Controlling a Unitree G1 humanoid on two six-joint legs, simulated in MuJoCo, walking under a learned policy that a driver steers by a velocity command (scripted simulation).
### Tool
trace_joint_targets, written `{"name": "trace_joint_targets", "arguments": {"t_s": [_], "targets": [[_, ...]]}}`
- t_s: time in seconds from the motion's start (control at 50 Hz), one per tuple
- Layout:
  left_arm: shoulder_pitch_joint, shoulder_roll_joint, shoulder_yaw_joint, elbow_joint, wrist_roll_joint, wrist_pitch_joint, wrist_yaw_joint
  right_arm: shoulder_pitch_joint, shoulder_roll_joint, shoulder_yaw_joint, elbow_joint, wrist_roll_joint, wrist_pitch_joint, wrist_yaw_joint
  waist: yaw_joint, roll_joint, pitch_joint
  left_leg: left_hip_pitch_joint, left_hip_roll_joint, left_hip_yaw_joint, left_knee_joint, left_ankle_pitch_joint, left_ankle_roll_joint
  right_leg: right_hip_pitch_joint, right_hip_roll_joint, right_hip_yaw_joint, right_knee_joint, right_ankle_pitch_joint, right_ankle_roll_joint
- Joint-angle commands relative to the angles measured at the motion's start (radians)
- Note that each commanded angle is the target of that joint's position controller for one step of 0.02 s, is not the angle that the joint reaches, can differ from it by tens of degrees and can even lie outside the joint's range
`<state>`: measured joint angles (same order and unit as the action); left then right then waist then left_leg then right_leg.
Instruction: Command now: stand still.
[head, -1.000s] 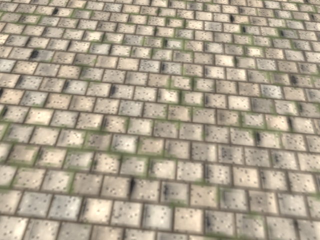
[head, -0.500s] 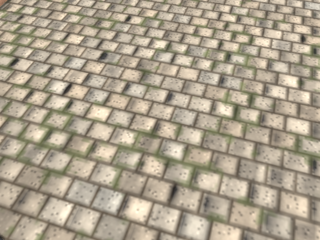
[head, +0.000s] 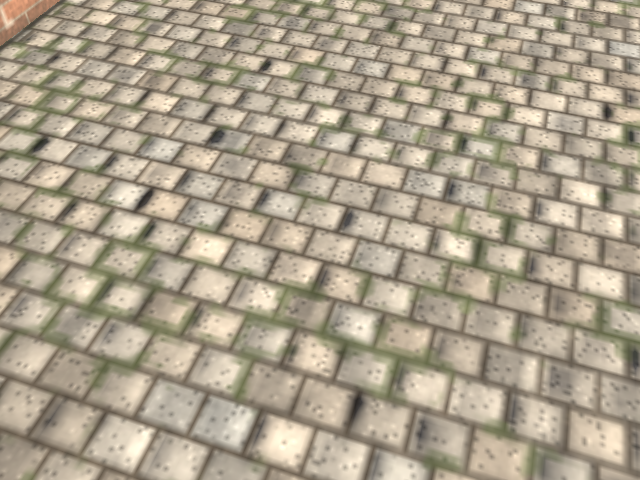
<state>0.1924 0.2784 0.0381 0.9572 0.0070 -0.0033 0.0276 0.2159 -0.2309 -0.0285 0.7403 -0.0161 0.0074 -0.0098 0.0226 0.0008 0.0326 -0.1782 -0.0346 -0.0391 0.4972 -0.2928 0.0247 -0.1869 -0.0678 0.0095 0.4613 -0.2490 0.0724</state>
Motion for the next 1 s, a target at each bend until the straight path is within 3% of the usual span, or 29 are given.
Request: {"name": "trace_joint_targets", "arguments": {"t_s": [0.02,0.34,0.72,0.76,0.8,0.84,0.86,0.9,0.94,0.96,0.98,1.0], "targets": [[-0.001,0.112,0.022,-0.020,-0.002,-0.009,0.007,-0.009,-0.116,-0.032,-0.041,0.002,-0.014,-0.005,-0.002,0.016,-0.036,-0.024,0.081,-0.081,-0.107,0.222,0.024,0.028,-0.003,0.002,-0.037,0.150,-0.011],[0.024,0.090,0.019,0.079,-0.006,0.002,0.020,0.032,-0.113,-0.026,0.102,0.010,-0.014,-0.018,-0.002,0.006,-0.009,-0.026,0.055,-0.041,-0.103,0.222,0.007,0.022,0.010,-0.009,-0.047,0.145,-0.022],[0.081,0.049,0.007,0.136,-0.006,0.007,0.028,0.063,-0.093,-0.009,0.236,0.016,-0.013,-0.025,-0.008,0.001,0.013,-0.036,0.044,-0.019,-0.111,0.186,-0.001,0.008,0.025,-0.020,-0.050,0.127,-0.029],[0.106,0.032,0.005,0.150,-0.013,0.009,0.030,0.083,-0.100,-0.013,0.253,0.023,-0.007,-0.029,-0.013,0.021,0.004,-0.043,0.029,-0.017,-0.129,-0.120,0.018,-0.010,0.067,-0.067,-0.008,-0.099,-0.040],[0.082,0.029,0.005,0.129,-0.018,0.002,0.031,0.092,-0.139,-0.025,0.249,0.033,-0.007,-0.032,-0.029,0.074,0.082,-0.113,0.085,-0.110,-0.190,-0.465,0.073,-0.122,0.094,-0.093,0.084,-0.304,-0.064],[0.053,-0.010,-0.004,0.099,-0.019,-0.028,0.017,0.148,-0.187,-0.042,0.257,0.041,-0.025,-0.026,-0.054,0.184,0.121,-0.098,0.232,-0.325,-0.296,-0.596,0.158,-0.229,0.093,-0.097,0.251,-0.235,-0.079],[0.044,-0.014,-0.005,0.088,-0.024,-0.045,0.007,0.155,-0.198,-0.049,0.259,0.045,-0.035,-0.025,-0.056,0.206,0.138,-0.126,0.294,-0.418,-0.332,-0.589,0.199,-0.240,0.061,-0.057,0.320,-0.212,-0.098],[0.073,-0.013,-0.003,0.082,-0.040,-0.074,-0.013,0.084,-0.177,-0.044,0.235,0.047,-0.050,-0.021,-0.010,0.192,0.156,-0.141,0.313,-0.416,-0.319,-0.491,0.201,-0.223,0.027,-0.026,0.267,-0.254,-0.146],[0.234,-0.007,0.008,0.146,-0.034,-0.089,-0.021,-0.031,-0.150,-0.037,0.199,0.059,-0.049,-0.016,0.079,0.113,0.123,-0.266,0.190,-0.219,-0.189,-0.312,0.120,0.083,0.069,-0.065,-0.012,-0.081,-0.160],[0.342,0.036,0.024,0.182,-0.021,-0.089,-0.021,-0.049,-0.103,-0.025,0.185,0.049,-0.055,-0.013,0.105,-0.020,0.065,-0.351,0.101,-0.088,0.042,-0.171,0.068,0.237,-0.013,0.080,-0.075,-0.078,-0.162],[0.465,0.153,0.051,0.190,-0.023,-0.094,-0.026,-0.068,-0.054,-0.012,0.151,0.038,-0.070,-0.015,0.131,-0.281,0.013,-0.506,-0.013,0.064,0.372,-0.161,0.002,0.347,-0.232,0.472,-0.257,-0.222,-0.259],[0.447,0.160,0.042,0.182,-0.005,-0.108,-0.036,-0.060,-0.076,-0.020,0.139,0.056,-0.086,-0.016,0.095,-0.277,0.030,-0.596,-0.007,-0.021,0.578,-0.270,0.011,0.306,-0.342,0.715,-0.324,-0.302,-0.346]]}}
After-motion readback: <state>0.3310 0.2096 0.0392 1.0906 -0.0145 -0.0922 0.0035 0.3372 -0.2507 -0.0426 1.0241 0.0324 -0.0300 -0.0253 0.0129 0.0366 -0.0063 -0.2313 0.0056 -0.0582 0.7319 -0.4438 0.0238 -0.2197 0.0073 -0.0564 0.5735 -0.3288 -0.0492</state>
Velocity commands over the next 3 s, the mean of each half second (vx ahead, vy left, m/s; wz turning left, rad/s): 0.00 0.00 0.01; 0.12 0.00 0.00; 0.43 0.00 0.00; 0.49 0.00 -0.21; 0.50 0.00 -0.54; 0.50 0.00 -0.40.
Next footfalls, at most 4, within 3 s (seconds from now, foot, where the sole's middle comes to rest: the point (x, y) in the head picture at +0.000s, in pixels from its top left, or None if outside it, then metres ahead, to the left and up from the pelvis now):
1.42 left None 0.43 0.08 -0.77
1.96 right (414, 387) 0.73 -0.17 -0.77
2.46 left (359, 275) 1.06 -0.05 -0.77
2.96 right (497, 253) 1.14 -0.43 -0.77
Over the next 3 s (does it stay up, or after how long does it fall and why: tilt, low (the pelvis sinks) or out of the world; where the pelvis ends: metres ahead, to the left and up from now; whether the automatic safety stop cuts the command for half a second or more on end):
stays up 1.09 -0.26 -0.02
